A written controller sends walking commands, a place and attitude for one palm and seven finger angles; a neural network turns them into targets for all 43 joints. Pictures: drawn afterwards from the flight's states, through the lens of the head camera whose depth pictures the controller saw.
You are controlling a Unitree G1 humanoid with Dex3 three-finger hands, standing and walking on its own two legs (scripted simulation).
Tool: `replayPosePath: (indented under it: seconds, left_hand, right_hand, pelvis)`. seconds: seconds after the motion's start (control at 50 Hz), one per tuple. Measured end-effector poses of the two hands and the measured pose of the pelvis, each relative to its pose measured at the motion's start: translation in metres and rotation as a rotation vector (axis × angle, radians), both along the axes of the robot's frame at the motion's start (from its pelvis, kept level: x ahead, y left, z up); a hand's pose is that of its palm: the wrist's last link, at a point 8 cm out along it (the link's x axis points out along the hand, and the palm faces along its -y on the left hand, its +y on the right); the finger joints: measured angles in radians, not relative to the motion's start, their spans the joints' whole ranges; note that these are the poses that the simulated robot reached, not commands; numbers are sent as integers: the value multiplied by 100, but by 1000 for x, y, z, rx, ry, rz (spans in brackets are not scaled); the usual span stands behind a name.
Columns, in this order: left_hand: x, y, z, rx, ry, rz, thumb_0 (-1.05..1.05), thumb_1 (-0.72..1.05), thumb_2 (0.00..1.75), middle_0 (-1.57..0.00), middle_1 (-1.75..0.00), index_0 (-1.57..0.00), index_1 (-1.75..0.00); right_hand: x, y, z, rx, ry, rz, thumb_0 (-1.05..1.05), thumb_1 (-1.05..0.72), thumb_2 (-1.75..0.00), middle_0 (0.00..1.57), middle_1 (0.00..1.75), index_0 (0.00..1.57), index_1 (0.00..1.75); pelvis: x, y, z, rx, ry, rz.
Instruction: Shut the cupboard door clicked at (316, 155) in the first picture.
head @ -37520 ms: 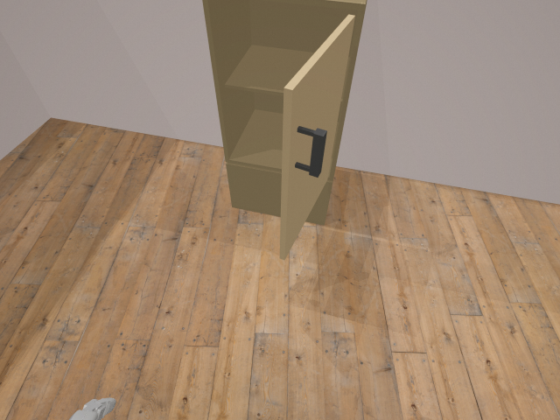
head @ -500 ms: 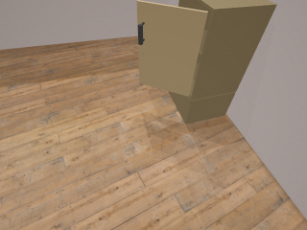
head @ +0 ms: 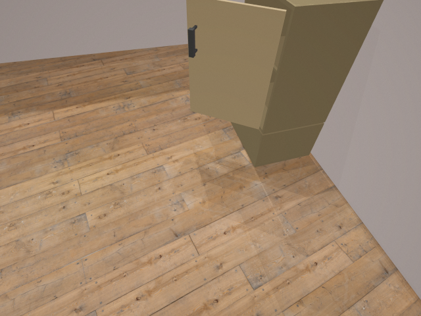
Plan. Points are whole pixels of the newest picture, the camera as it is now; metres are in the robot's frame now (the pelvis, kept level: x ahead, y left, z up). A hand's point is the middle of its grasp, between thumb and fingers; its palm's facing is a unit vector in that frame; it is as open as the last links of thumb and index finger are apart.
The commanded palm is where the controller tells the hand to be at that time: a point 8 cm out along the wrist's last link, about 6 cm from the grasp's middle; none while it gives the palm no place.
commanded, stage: walk to a spot facing it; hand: left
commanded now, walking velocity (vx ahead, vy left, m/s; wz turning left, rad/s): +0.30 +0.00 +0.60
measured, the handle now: (193, 41) +1.19 +0.13 -0.04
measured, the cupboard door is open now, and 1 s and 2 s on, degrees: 52 52 52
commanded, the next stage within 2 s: turn to face it in 0.98 s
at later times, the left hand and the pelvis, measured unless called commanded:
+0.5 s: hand out of the picture +0.05 +0.14 -0.17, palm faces +0.32 -0.92 -0.20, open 7.4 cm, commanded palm none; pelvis +0.11 -0.02 +0.00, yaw +18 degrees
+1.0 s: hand (82, 244) +0.30 +0.34 -0.16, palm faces +0.49 -0.84 -0.21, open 7.4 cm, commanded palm none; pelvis +0.30 +0.11 +0.00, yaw +29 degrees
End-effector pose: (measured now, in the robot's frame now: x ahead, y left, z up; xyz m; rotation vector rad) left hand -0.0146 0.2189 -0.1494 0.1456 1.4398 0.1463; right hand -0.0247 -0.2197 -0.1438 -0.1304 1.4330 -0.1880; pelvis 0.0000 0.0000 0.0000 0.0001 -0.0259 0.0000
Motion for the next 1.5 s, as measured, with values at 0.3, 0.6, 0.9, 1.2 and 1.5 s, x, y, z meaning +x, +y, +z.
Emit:
replayPosePath:
  seconds: [0.3,0.6,0.9,1.2,1.5]
  left_hand:
    - [58,-15,9,58,-154,141,0,91,89,-20,-30,-20,-30]
    - [37,-40,5,-13,48,420,0,91,89,-20,-30,-20,-30]
    - [201,117,1,88,-185,473,1,91,89,-19,-30,-19,-29]
    - [415,172,13,81,-362,388,0,91,89,-19,-30,-19,-29]
    - [404,169,8,78,-88,412,-1,94,89,-20,-30,-20,-30]
  right_hand:
    - [39,-39,-12,35,133,112,1,-91,-90,20,30,20,30]
    - [353,17,3,20,-210,487,1,-91,-90,19,30,19,30]
    - [466,136,8,17,-259,615,1,-91,-90,20,30,20,30]
    - [452,130,-3,-14,98,446,1,-91,-90,20,30,20,30]
    - [633,185,-1,20,-167,442,1,-91,-90,19,30,19,30]
  pelvis:
    - [50,-32,-9,7,32,170]
    - [149,0,-9,10,45,380]
    - [260,93,-11,-18,22,489]
    - [394,136,-11,7,19,518]
    - [461,156,-5,-7,33,392]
